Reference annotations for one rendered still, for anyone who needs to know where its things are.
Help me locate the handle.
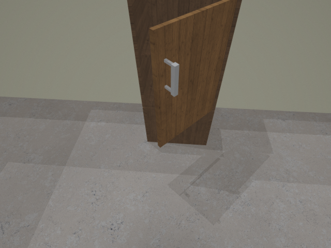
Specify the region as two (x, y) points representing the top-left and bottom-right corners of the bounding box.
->
(164, 59), (179, 97)

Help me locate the cupboard door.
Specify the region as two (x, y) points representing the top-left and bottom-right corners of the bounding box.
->
(149, 0), (237, 147)

